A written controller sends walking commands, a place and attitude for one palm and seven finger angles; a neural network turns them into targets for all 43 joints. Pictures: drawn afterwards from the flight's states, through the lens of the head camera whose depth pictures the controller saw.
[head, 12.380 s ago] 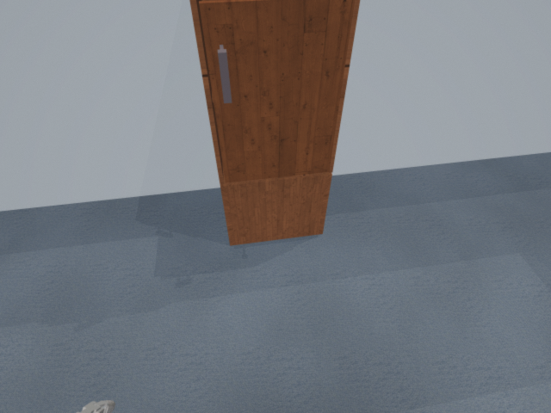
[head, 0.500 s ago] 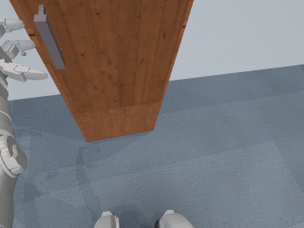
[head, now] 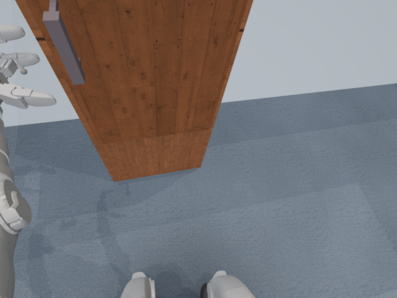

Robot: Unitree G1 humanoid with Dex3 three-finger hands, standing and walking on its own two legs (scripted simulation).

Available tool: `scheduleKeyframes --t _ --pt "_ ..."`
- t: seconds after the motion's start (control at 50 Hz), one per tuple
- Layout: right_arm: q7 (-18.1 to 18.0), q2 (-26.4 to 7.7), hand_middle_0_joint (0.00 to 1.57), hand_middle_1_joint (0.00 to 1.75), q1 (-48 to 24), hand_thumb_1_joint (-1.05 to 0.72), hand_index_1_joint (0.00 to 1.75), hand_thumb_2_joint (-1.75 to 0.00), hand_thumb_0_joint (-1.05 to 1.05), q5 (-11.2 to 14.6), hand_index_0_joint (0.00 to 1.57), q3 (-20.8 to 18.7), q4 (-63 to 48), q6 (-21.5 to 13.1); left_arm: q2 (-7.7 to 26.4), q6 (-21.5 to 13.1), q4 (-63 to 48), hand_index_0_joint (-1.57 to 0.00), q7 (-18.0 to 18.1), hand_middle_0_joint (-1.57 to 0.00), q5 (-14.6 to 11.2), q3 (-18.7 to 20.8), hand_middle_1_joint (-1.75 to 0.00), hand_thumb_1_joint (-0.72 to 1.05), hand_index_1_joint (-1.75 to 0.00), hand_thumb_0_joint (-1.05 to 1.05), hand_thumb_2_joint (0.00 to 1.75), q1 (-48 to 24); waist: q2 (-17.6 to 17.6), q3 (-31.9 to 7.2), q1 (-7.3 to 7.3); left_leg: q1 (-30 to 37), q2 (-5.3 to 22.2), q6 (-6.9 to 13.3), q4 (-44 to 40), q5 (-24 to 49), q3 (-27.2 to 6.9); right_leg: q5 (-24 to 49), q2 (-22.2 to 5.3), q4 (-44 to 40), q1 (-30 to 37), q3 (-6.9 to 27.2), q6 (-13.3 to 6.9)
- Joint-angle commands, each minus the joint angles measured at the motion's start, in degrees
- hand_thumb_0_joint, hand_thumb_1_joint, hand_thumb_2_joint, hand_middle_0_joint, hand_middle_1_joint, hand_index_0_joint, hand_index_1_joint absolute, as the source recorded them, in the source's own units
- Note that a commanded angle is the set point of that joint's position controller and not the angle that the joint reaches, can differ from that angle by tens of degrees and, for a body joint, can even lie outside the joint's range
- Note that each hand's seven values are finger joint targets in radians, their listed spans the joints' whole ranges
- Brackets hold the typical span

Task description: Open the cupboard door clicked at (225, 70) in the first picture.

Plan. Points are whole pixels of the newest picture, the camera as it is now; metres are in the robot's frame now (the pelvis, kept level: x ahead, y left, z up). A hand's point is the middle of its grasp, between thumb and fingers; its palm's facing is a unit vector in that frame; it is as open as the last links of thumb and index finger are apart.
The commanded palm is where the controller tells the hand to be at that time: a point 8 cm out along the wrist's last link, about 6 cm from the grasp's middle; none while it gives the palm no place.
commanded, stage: move the hooked fingers beside the handle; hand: left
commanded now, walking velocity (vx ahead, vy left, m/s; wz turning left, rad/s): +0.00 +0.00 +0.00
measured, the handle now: (67, 44) +0.58 +0.21 +0.11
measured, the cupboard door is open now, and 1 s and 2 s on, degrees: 0 0 0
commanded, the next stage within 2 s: slide the fingers in behind the handle in 0.30 s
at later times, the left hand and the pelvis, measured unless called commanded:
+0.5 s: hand (18, 67) +0.51 +0.27 +0.12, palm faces +0.11 -0.99 -0.02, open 14.0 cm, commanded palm +0.49 +0.31 +0.11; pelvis +0.00 +0.00 +0.00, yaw -1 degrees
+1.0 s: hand (46, 67) +0.52 +0.23 +0.12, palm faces +0.11 -0.99 +0.00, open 14.0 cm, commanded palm +0.49 +0.27 +0.11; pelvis +0.00 +0.00 +0.00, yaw +0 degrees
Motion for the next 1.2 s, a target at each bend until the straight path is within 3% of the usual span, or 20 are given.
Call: scheduleKeyframes --t 0.0,0.08,0.12,0.16,0.22,0.28,0.32,0.38,0.44,0.52,0.58,0.64,0.74,0.78,0.84,0.92,0.96,1.02,1.06,1.18 --pt "-0.66 -10.79 0.2 0.3 10.21 -0.9 0.3 -0.9 0.0 -0.23 0.2 -3.67 -1.24 -0.74 16.77 -5.94 -13.55 -0.3 1.11 -0.3 -0.88 0.73 -1.2 -0.5 -1.2 0.0 0.3 -28.5 12.44 -25.43 -1.25 26.42 -2.28 1.71 -3.81 21.71 -2.58 16.18 2.67 -4.61 2.64 0.97 -0.95" --pt "-0.96 -11.17 0.2 0.3 10.2 -0.9 0.3 -0.9 0.0 0.23 0.2 -3.46 -1.8 -0.57 18.46 -2.13 -8.26 -0.3 0.29 -0.3 -0.18 0.76 -1.2 -0.5 -1.2 0.0 0.3 -26.64 11.66 -23.97 -0.87 22.57 -2.5 1.99 -4.47 18.92 -1.96 15.81 2.34 -5.12 4.09 1.24 -0.68" --pt "-1.14 -11.39 0.2 0.3 10.79 -0.9 0.3 -0.9 0.0 0.02 0.2 -3.39 -2.21 -0.42 21.94 -1.96 -9.54 -0.3 0.17 -0.3 0.1 3.21 -1.2 -0.5 -1.2 0.0 0.3 -26.17 11.06 -26.99 -0.05 23.08 -2.47 2.08 -4.13 21.73 -1.87 18.45 2.24 -4.5 6.06 1.34 -0.59" --pt "-0.85 -10.88 0.2 0.3 10.71 -0.9 0.3 -0.9 0.0 -0.11 0.2 -3.46 -2.79 -0.45 20.67 -2.62 -12.38 -0.3 0.19 -0.3 -0.15 2.88 -1.2 -0.5 -1.2 0.0 0.3 -25.31 12.78 -28.91 0.63 24.86 -2.47 1.89 -3.88 24.2 -1.43 20.67 2.53 -4.32 6.96 1.35 -0.62" --pt "-0.74 -11.12 0.2 0.3 10.6 -0.9 0.3 -0.9 0.0 0.0 0.2 -3.33 -3.16 -0.18 23.55 -3.6 -11.51 -0.3 0.3 -0.3 -0.65 5.49 -1.2 -0.5 -1.2 0.0 0.3 -23.63 8.54 -26.92 0.64 20.83 -2.48 2.3 -3.78 22.38 -0.8 21.33 2.82 -4.48 9.31 1.8 -0.29" --pt "-0.84 -11.04 0.2 0.3 10.43 -0.9 0.3 -0.9 0.0 0.37 0.2 -3.43 -3.25 -0.02 22.17 -3.44 -10.76 -0.3 -0.32 -0.3 -0.53 3.94 -1.2 -0.5 -1.2 0.0 0.3 -23.92 8.16 -24.57 0.17 18.97 -2.77 2.43 -4.4 19.91 -0.49 20.23 2.76 -4.97 9.54 1.93 -0.25" --pt "-0.9 -11.07 0.2 0.3 10.8 -0.9 0.3 -0.9 0.0 0.27 0.2 -3.66 -2.95 -0.02 22.04 -3.88 -12.38 -0.3 -0.77 -0.3 -0.53 3.91 -1.2 -0.5 -1.2 0.0 0.3 -23.95 11.0 -26.9 0.47 22.44 -2.59 2.2 -4.17 21.89 -0.74 20.47 2.75 -4.78 8.14 1.83 -0.39" --pt "-0.8 -10.94 0.2 0.3 10.8 -0.9 0.3 -0.9 0.0 0.29 0.2 -3.74 -2.52 0.15 19.37 -3.67 -12.27 -0.3 -1.65 -0.3 -1.23 2.4 -1.2 -0.5 -1.2 0.0 0.3 -22.33 11.0 -25.76 0.43 24.05 -2.38 1.97 -4.42 22.49 -1.04 19.74 2.94 -5.15 6.75 1.26 -0.58" --pt "-0.76 -10.77 0.2 0.3 10.59 -0.9 0.3 -0.9 0.0 0.28 0.2 -3.85 -1.84 -0.11 13.24 -3.07 -12.49 -0.3 -2.22 -0.3 -2.67 -1.69 -1.2 -0.5 -1.2 0.0 0.3 -24.62 11.14 -23.44 -1.3 25.66 -2.23 2.0 -4.64 21.27 -1.45 17.59 3.0 -5.96 3.28 0.88 -0.52" --pt "-0.74 -10.84 0.2 0.3 10.71 -0.9 0.3 -0.9 0.0 -0.02 0.2 -4.11 -1.57 -0.59 13.35 -3.19 -14.21 -0.3 -1.01 -0.3 -3.29 -0.08 -1.2 -0.5 -1.2 0.0 0.3 -24.79 11.3 -25.61 -0.23 27.35 -2.2 1.72 -4.99 22.81 -2.18 17.65 2.89 -5.43 3.74 0.51 -0.84" --pt "-0.4 -10.66 0.2 0.3 10.31 -0.9 0.3 -0.9 0.0 -0.06 0.2 -3.95 -1.72 -0.69 13.68 -3.18 -13.12 -0.3 0.86 -0.3 -2.41 0.37 -1.2 -0.5 -1.2 0.0 0.3 -23.75 9.19 -23.4 -0.03 24.56 -2.45 1.84 -4.91 21.59 -1.84 17.57 2.76 -5.28 4.51 0.64 -0.71" --pt "-0.04 -10.28 0.2 0.3 9.82 -0.9 0.3 -0.9 0.0 -0.36 0.2 -4.06 -1.77 -0.96 12.63 -4.11 -15.42 -0.3 2.94 -0.3 -1.03 -0.54 -1.2 -0.5 -1.2 0.0 0.3 -26.44 13.55 -24.21 0.08 27.05 -2.34 1.39 -4.96 22.16 -2.34 16.39 2.63 -4.82 2.56 0.46 -1.01" --pt "0.28 -10.38 0.2 0.3 9.47 -0.9 0.3 -0.9 0.0 -0.41 0.2 -4.17 -2.16 -1.09 13.25 -5.01 -15.21 -0.3 4.65 -0.3 -1.22 1.22 -1.2 -0.5 -1.2 0.0 0.3 -24.89 9.14 -26.43 0.38 25.99 -2.35 1.57 -4.57 23.07 -2.08 18.65 2.71 -4.37 5.76 0.71 -0.77" --pt "0.39 -10.29 0.2 0.3 9.18 -0.9 0.3 -0.9 0.0 -0.24 0.2 -4.16 -2.27 -1.11 12.3 -4.56 -14.49 -0.3 4.51 -0.3 -1.03 0.36 -1.2 -0.5 -1.2 0.0 0.3 -24.64 9.66 -25.74 0.47 25.18 -2.53 1.52 -4.82 21.93 -1.86 18.12 2.64 -4.54 5.89 0.75 -0.81" --pt "0.39 -10.15 0.2 0.3 9.08 -0.9 0.3 -0.9 0.0 -0.2 0.2 -4.04 -2.02 -1.11 11.12 -4.19 -14.03 -0.3 4.72 -0.3 -0.31 -1.35 -1.2 -0.5 -1.2 0.0 0.3 -25.91 10.95 -24.1 -0.08 25.04 -2.44 1.43 -4.95 20.92 -1.94 17.11 2.53 -4.64 4.37 0.75 -0.85" --pt "0.31 -10.26 0.2 0.3 9.44 -0.9 0.3 -0.9 0.0 -0.25 0.2 -4.11 -1.85 -1.3 10.2 -4.02 -12.84 -0.3 5.31 -0.3 -0.9 -1.35 -1.2 -0.5 -1.2 0.0 0.3 -26.47 7.47 -23.65 -0.87 23.52 -2.45 1.79 -5.0 19.83 -1.82 17.19 2.58 -5.03 5.2 0.96 -0.61" --pt "0.3 -10.16 0.2 0.3 9.7 -0.9 0.3 -0.9 0.0 -0.31 0.2 -4.27 -1.57 -1.52 9.15 -4.14 -13.73 -0.3 5.5 -0.3 -1.18 -1.96 -1.2 -0.5 -1.2 0.0 0.3 -28.39 8.01 -24.4 -1.18 23.95 -2.57 1.77 -4.9 19.57 -1.88 17.01 2.55 -5.07 5.0 1.08 -0.59" --pt "0.5 -9.85 0.2 0.3 9.89 -0.9 0.3 -0.9 0.0 -0.52 0.2 -4.25 -1.34 -1.77 8.33 -4.88 -13.63 -0.3 5.88 -0.3 -0.68 -2.34 -1.2 -0.5 -1.2 0.0 0.3 -27.42 10.07 -25.63 -0.7 25.19 -2.59 1.53 -4.63 20.73 -1.87 17.19 2.52 -4.63 4.35 1.0 -0.8" --pt "0.61 -9.96 0.2 0.3 10.16 -0.9 0.3 -0.9 0.0 -0.62 0.2 -4.26 -1.19 -1.78 9.05 -4.82 -12.52 -0.3 6.37 -0.3 -0.61 -1.35 -1.2 -0.5 -1.2 0.0 0.3 -26.86 7.63 -24.99 -0.59 23.54 -2.61 1.79 -4.43 20.15 -1.69 17.41 2.57 -4.74 5.29 1.15 -0.6" --pt "0.82 -9.71 0.2 0.3 10.07 -0.9 0.3 -0.9 0.0 -0.57 0.2 -4.2 -1.56 -1.56 9.22 -4.21 -12.65 -0.3 7.59 -0.3 0.41 -1.74 -1.2 -0.5 -1.2 0.0 0.3 -27.5 8.83 -24.14 -0.5 21.56 -2.81 1.87 -4.57 18.93 -1.02 17.67 2.4 -4.79 6.2 1.52 -0.53"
